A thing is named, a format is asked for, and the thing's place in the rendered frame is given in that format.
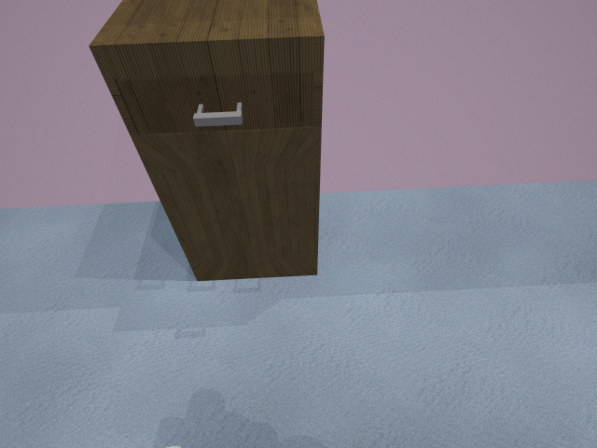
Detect handle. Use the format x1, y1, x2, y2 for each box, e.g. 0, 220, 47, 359
193, 103, 243, 127

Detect drawer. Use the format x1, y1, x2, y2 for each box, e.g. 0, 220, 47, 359
117, 70, 312, 134

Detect cabinet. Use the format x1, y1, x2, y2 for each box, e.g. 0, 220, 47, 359
89, 0, 325, 281

